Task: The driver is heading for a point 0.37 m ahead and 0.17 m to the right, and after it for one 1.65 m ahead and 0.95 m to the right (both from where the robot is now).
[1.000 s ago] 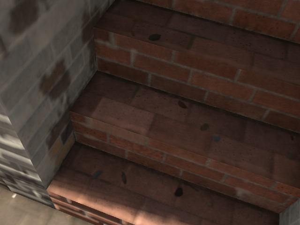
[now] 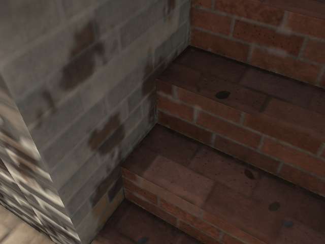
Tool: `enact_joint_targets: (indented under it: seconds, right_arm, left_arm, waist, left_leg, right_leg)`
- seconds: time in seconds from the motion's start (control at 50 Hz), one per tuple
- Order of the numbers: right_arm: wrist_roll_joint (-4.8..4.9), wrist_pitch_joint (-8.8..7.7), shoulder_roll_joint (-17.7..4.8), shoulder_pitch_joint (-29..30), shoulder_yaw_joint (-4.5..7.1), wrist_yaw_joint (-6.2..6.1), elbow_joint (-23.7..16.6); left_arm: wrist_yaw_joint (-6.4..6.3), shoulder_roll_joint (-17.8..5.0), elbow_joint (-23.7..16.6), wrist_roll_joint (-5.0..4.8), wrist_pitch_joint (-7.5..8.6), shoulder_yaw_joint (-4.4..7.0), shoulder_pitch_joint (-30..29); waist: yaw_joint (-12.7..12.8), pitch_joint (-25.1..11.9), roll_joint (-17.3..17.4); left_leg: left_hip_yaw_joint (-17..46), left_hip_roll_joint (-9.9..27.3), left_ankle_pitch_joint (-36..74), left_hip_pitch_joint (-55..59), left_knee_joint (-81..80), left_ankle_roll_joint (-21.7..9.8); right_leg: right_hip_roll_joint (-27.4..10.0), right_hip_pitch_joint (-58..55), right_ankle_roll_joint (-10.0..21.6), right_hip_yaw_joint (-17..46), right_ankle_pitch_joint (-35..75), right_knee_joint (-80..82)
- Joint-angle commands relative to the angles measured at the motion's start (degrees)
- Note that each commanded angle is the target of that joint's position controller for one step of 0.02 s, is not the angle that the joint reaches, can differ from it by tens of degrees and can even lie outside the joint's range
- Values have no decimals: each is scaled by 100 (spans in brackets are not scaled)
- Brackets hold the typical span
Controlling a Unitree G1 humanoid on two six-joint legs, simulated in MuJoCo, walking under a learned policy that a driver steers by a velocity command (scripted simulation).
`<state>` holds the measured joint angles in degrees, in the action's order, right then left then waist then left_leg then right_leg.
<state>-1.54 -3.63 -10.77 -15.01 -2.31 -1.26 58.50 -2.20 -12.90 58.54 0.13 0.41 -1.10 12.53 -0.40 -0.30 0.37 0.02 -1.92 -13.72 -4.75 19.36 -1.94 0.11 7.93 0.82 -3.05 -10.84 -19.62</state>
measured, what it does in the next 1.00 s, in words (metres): steps on the spot, turning right: left foot, then right foot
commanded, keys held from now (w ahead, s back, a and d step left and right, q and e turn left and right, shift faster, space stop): w+e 0.84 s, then e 0.16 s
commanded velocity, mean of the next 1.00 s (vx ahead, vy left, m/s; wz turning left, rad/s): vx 0.23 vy -0.05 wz -0.48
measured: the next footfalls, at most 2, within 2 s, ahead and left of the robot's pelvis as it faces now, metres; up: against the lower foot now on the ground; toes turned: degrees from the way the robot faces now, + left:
left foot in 0.64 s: +0.08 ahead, +0.06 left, +0.00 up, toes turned -16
right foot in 1.00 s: -0.08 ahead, -0.15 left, +0.00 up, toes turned -35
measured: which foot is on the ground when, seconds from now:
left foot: down 0.00-0.30, up 0.32-0.62, down 0.64-1.00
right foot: down 0.00-0.64, up 0.66-0.98, down 1.00-1.00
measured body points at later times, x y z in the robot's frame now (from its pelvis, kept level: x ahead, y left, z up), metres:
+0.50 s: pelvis +0.00 -0.02 -0.01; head +0.03 -0.05 +0.44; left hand +0.15 +0.22 -0.12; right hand +0.11 -0.29 -0.13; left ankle -0.01 +0.12 -0.64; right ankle -0.02 -0.10 -0.75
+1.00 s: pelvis -0.03 -0.06 -0.02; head -0.01 -0.07 +0.43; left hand +0.24 +0.06 -0.12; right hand -0.08 -0.34 -0.13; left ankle +0.04 +0.07 -0.75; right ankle -0.11 -0.13 -0.75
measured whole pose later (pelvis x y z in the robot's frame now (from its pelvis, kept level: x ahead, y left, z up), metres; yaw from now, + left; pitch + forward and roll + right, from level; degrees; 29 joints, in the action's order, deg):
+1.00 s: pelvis -0.03 -0.06 -0.02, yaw -32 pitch +1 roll +0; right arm -2.0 0.7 -13.6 -16.6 2.4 -3.7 36.9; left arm -0.9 -12.2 32.7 2.2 -3.7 3.4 11.4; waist -1.5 1.0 0.0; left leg -12.1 10.7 -19.2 -17.4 37.1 1.1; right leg 0.4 15.9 -0.4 -2.8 -20.1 -36.8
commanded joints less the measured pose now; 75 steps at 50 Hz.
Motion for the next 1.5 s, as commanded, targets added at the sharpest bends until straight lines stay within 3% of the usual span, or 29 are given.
enact_joint_targets:
  seconds: [0.02, 0.22, 0.28, 0.32, 0.36, 0.46, 0.5, 0.52, 0.6, 0.64, 0.66, 0.68, 0.7, 0.74, 0.84, 0.86, 0.92, 0.96, 1.0, 1.02, 1.04, 1.08, 1.14, 1.24, 1.32, 1.4, 1.42, 1.44, 1.5]
  right_arm:
    - [-20, -98, -675, 33, 128, -63, -378]
    - [-69, 78, -1125, 592, 366, -272, -1188]
    - [222, 171, -1253, 1138, 417, -261, -1457]
    - [132, 286, -545, 1007, 240, -171, -1856]
    - [-149, 366, -523, 540, 264, -130, -1435]
    - [-228, 397, -520, 693, 271, -114, -1706]
    - [-144, 342, -389, 876, 195, -89, -1882]
    - [6, 284, -480, 1093, 244, -115, -2185]
    - [268, 353, -549, 238, 319, -423, -2060]
    - [67, 296, -800, -828, 459, -519, -1773]
    - [-95, 372, -1287, -792, 517, -550, -1868]
    - [-185, 449, -1395, -482, 608, -528, -2136]
    - [-172, 394, -1222, -146, 611, -467, -2174]
    - [-219, 242, -688, 455, 476, -411, -2202]
    - [-68, 197, -967, -120, 589, -391, -2290]
    - [-99, 214, -926, -122, 576, -276, -2358]
    - [-111, 321, -983, 345, 587, -264, -2646]
    - [-80, 368, -1264, 38, 744, -262, -2431]
    - [28, 488, -762, -38, 647, -222, -2365]
    - [-71, 552, 58, 53, 394, -220, -2670]
    - [-89, 647, -120, 164, 385, -203, -2947]
    - [-102, 733, -409, 541, 512, -124, -2621]
    - [-140, 814, -699, 555, 630, -101, -2508]
    - [-75, 924, -258, 662, 503, -88, -2254]
    - [18, 836, -166, 725, 478, -184, -2170]
    - [2, 635, -356, 789, 525, -175, -2327]
    - [367, 652, -892, 1357, 640, -105, -2531]
    - [297, 667, -1285, 1351, 726, -113, -2552]
    - [139, 737, -748, 1548, 572, -158, -2889]
  left_arm:
    - [-27, -651, -162, -46, 1, 149, 44]
    - [-86, -378, -732, 159, -149, 216, -226]
    - [-174, -456, -693, 136, 37, 296, 594]
    - [-174, -1679, -848, 282, 141, 567, 755]
    - [-160, -1290, -1058, 148, 86, 536, -10]
    - [-92, -1076, -1337, 222, 6, 506, -131]
    - [-113, -1076, -1405, 261, -94, 524, -15]
    - [-152, -1161, -1336, 73, -311, 558, -85]
    - [-29, -974, -1746, 181, -304, 630, -265]
    - [-30, -525, -2108, 10, -196, 564, -761]
    - [-90, 38, -2279, 147, -168, 486, -87]
    - [-111, -479, -2273, 276, -215, 607, 453]
    - [-168, -593, -2335, 384, -294, 666, 11]
    - [-141, -739, -2389, 450, -387, 722, -160]
    - [104, -397, -2680, 203, -631, 706, -182]
    - [179, -215, -2843, 200, -560, 588, -45]
    - [170, -262, -3199, 156, -533, 539, -885]
    - [104, -123, -3030, 185, -429, 533, -129]
    - [70, -232, -2518, 276, -96, 598, 789]
    - [45, -127, -2723, 250, 127, 442, 656]
    - [-104, -797, -2905, 202, 216, 571, 851]
    - [-114, -155, -3086, 156, 203, 376, -245]
    - [-195, 48, -2962, 142, 265, 267, -7]
    - [-306, 432, -2666, 146, 387, 124, 269]
    - [-380, 268, -2584, 117, 308, 219, 241]
    - [-376, -149, -2557, 39, 219, 477, 130]
    - [-172, -563, -2756, 36, 284, 538, -395]
    - [-53, -320, -2843, 138, 363, 505, -265]
    - [1, 20, -2612, 112, 371, 413, -428]
  waist:
    - [-15, 198, 183]
    - [115, 194, 558]
    - [662, -268, 231]
    - [394, -718, -1659]
    - [-31, -168, -117]
    - [-35, -191, -382]
    - [176, -482, -630]
    - [-49, -366, -1186]
    - [-144, -702, -1366]
    - [-710, -699, 56]
    - [-186, -1083, 1636]
    - [-5, -1409, 1260]
    - [10, -661, 943]
    - [340, 150, -102]
    - [49, -123, 850]
    - [123, -511, 1409]
    - [-197, 31, 1874]
    - [15, -441, 1650]
    - [338, -280, -204]
    - [-10, -149, -961]
    - [260, -967, -2071]
    - [-4, -96, -918]
    - [-93, 1, -695]
    - [-79, -414, -855]
    - [134, -450, -1395]
    - [4, -442, -524]
    - [14, -319, -408]
    - [238, -643, 542]
    - [129, -711, 1020]
  left_leg:
    - [596, 832, 1010, -378, -303, 102]
    - [549, 1969, 2229, -932, 25, -991]
    - [-516, 1311, 4793, -856, 2271, -545]
    - [-372, -105, -1418, -2750, 4730, 306]
    - [331, 261, -1233, -2562, 5760, 416]
    - [-135, -5, -324, -2825, 5390, 453]
    - [-178, -70, -785, -2966, 4516, 476]
    - [-364, 58, -1286, -2416, 3541, 529]
    - [-717, -220, -283, -1103, 1354, 541]
    - [221, 826, 1870, 981, -280, 310]
    - [2109, 2902, 4354, 1406, 271, -301]
    - [2484, 3719, 4925, 659, 41, -1570]
    - [2403, 3595, 3523, -234, -304, -1949]
    - [954, 2386, 1485, -1026, -113, -1202]
    - [-175, 1850, 2309, -598, 493, -866]
    - [-248, 1625, -1033, -535, -49, -656]
    - [-586, 1635, -724, -1082, -210, -643]
    - [-580, 1944, 804, -885, 607, -738]
    - [-1296, 1325, 84, -1514, 3017, -332]
    - [-762, 1040, -1709, -3000, 3957, 80]
    - [-44, 629, -1739, -2549, 4431, 316]
    - [108, 688, -1005, -2176, 5309, 542]
    - [94, 477, -698, -2389, 5395, 502]
    - [159, 246, -791, -1819, 3233, 470]
    - [-201, 31, -971, -1072, 1751, 360]
    - [-226, 102, 493, -740, 792, 192]
    - [312, 420, 1541, -961, 424, 21]
    - [787, 752, 3055, -458, 1021, -240]
    - [1927, 1297, 2641, -686, 552, -1124]
  right_leg:
    - [-531, 17, 186, 637, 918, 25]
    - [-54, 1025, 161, 138, -1763, -2565]
    - [268, 62, 478, 157, -181, -576]
    - [-2004, -679, 1683, 3700, 4365, 315]
    - [-1875, 530, 2124, 2980, 2134, 194]
    - [-962, 548, 1506, 1993, 2859, -389]
    - [-1051, -122, 1394, 2179, 3289, -615]
    - [-586, -22, 1352, 1602, 4313, -895]
    - [-436, 107, 911, 2151, 3780, -1108]
    - [374, 1949, 378, 1635, 921, -2953]
    - [1033, 3167, 46, 1016, -2637, -5723]
    - [731, 3189, -217, 804, -2781, -7384]
    - [423, 3515, -321, 905, -2413, -8850]
    - [142, 3749, -308, 1166, -1399, -8942]
    - [501, 3036, -562, 533, -481, -6645]
    - [270, 2679, -274, 353, -510, -5341]
    - [227, 1396, -157, -377, -1916, -2867]
    - [218, 443, -15, -420, -1327, -1709]
    - [401, -417, -200, -172, -46, 194]
    - [-999, -805, -290, 1710, 2833, -85]
    - [-2530, 22, 1035, 3347, 4545, 250]
    - [-1948, 1063, 1580, 2169, 3162, 224]
    - [-1424, 328, 1108, 1321, 5116, -212]
    - [-1195, -691, 582, 904, 4474, -259]
    - [-1111, -567, 731, 881, 4049, -484]
    - [-1089, -164, 678, 1003, 2999, -901]
    - [-948, 84, 624, 1091, 1486, -999]
    - [-548, 547, 345, 711, 515, -1201]
    - [-64, 1032, -415, 149, -872, -1954]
